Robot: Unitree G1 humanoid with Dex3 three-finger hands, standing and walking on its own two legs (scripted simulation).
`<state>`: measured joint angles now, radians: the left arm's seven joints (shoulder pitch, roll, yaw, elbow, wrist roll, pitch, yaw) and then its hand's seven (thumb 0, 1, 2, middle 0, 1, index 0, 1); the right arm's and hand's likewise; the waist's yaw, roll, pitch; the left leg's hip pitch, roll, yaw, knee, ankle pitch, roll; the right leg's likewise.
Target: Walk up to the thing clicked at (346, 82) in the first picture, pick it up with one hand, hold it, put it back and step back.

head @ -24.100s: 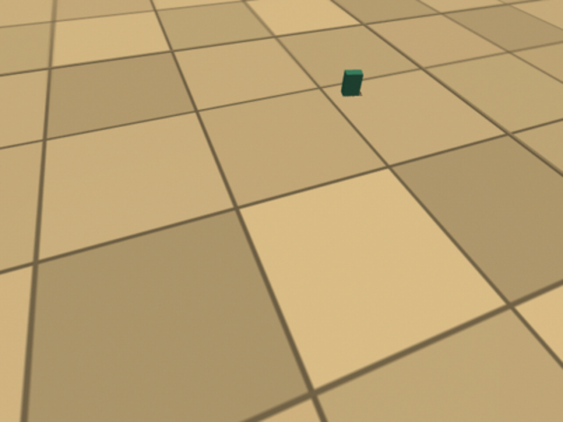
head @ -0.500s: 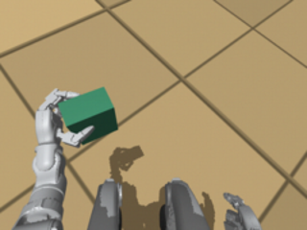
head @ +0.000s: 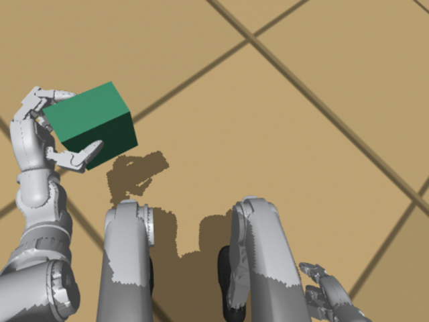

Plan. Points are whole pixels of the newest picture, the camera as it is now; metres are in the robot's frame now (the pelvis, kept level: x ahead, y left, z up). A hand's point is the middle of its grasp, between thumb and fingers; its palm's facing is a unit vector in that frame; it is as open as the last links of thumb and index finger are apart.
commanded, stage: crouch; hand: left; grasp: from the side
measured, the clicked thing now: (98, 130) +0.45 +0.20 -0.07
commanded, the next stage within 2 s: lower in 0.88 s
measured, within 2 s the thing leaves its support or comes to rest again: neither
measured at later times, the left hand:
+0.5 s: hand (85, 145) +0.45 +0.24 -0.14, palm faces +0.21 -0.98 -0.01, open 10.3 cm
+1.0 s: hand (89, 150) +0.45 +0.24 -0.18, palm faces +0.21 -0.98 +0.00, open 10.3 cm
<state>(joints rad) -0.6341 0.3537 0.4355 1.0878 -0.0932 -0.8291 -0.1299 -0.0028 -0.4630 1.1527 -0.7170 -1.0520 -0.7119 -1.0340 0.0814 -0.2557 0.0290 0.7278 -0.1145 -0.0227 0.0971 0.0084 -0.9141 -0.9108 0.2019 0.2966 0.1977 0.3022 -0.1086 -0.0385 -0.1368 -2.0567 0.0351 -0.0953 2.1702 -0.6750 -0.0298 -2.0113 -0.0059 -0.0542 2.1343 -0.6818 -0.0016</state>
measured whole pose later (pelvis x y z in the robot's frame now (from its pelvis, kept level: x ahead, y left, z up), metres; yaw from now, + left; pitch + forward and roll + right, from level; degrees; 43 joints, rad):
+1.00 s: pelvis +0.00 +0.01 -0.10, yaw -6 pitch +24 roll -10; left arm -0.62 0.53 0.51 1.10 -0.11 -0.85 -0.13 0.00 -0.46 1.15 -0.73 -1.04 -0.72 -1.02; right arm 0.00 -0.32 0.20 0.68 -0.20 0.02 0.14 0.01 -0.92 -0.91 0.20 0.30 0.20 0.30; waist -0.18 -0.10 0.07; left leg -2.28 0.02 -0.22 2.54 -0.69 -0.03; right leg -2.18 0.02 -0.14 2.42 -0.66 0.03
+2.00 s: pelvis -0.02 +0.02 -0.12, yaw -11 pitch +14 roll -15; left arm -0.63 0.77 0.56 1.37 -0.09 -1.08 0.00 0.00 -0.44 1.13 -0.72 -1.03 -0.71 -1.01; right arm -0.14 -0.37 0.45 0.59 -0.33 0.02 0.16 0.00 -0.91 -0.90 0.21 0.30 0.20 0.30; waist -0.25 -0.25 0.27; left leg -2.23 0.02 -0.35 2.66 -0.71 -0.03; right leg -2.09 0.07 -0.23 2.43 -0.62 0.06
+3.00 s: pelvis -0.02 +0.03 -0.12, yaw -13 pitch +10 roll -18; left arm -0.61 0.80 0.52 1.42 -0.09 -1.15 0.06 -0.01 -0.43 0.46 -0.65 -0.58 -0.65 -0.57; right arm -0.19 -0.37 0.51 0.56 -0.37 0.00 0.17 0.00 -0.92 -0.90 0.21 0.30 0.20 0.30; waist -0.23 -0.29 0.31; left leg -2.20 0.02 -0.40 2.68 -0.71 -0.02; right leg -2.05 0.09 -0.27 2.41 -0.60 0.07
